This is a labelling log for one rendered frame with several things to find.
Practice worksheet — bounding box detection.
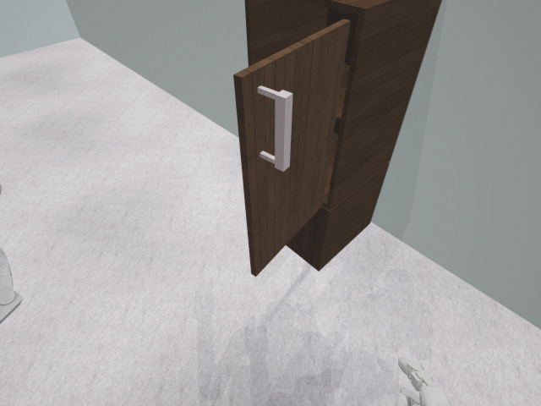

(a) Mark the cupboard door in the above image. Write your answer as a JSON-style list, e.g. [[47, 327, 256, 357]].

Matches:
[[233, 19, 351, 277]]

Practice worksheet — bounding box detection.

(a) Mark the left robot hand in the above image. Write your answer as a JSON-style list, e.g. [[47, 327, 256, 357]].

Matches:
[[0, 184, 23, 324]]

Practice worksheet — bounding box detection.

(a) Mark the right robot hand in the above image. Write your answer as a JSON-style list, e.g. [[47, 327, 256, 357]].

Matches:
[[396, 357, 451, 406]]

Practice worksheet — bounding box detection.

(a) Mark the handle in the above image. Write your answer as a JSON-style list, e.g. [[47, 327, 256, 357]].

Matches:
[[258, 85, 293, 172]]

